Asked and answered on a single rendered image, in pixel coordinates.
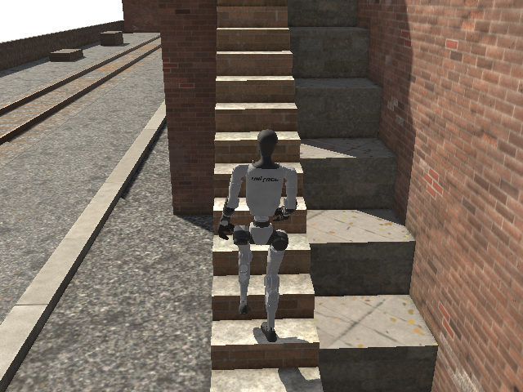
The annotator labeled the robot right foot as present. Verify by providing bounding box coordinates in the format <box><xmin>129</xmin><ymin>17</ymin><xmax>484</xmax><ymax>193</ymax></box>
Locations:
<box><xmin>261</xmin><ymin>322</ymin><xmax>277</xmax><ymax>342</ymax></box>

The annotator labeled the robot left hand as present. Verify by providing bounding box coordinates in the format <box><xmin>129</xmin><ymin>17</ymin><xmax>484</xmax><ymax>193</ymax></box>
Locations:
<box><xmin>217</xmin><ymin>221</ymin><xmax>235</xmax><ymax>240</ymax></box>

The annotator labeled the robot left foot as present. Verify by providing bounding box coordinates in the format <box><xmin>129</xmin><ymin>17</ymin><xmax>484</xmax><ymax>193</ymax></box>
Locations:
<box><xmin>239</xmin><ymin>301</ymin><xmax>251</xmax><ymax>314</ymax></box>

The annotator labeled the robot right hand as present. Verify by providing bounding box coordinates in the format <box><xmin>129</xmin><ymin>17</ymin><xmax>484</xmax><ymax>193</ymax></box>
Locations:
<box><xmin>273</xmin><ymin>206</ymin><xmax>289</xmax><ymax>221</ymax></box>

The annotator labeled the robot left upper arm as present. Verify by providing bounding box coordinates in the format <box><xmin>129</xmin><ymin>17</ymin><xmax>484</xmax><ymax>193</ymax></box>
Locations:
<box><xmin>226</xmin><ymin>163</ymin><xmax>248</xmax><ymax>209</ymax></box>

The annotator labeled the robot right upper arm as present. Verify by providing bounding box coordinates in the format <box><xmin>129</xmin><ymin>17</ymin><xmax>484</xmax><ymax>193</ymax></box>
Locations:
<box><xmin>283</xmin><ymin>166</ymin><xmax>297</xmax><ymax>209</ymax></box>

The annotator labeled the robot right forearm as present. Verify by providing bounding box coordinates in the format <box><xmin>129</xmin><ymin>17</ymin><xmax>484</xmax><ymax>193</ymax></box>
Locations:
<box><xmin>282</xmin><ymin>200</ymin><xmax>297</xmax><ymax>216</ymax></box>

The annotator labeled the robot foot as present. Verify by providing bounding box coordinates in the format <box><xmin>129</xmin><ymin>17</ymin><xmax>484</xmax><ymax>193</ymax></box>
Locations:
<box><xmin>261</xmin><ymin>322</ymin><xmax>277</xmax><ymax>342</ymax></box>
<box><xmin>239</xmin><ymin>301</ymin><xmax>251</xmax><ymax>314</ymax></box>

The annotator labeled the robot left forearm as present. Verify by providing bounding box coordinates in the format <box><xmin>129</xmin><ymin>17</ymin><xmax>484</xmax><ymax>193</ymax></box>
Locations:
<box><xmin>220</xmin><ymin>196</ymin><xmax>235</xmax><ymax>226</ymax></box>

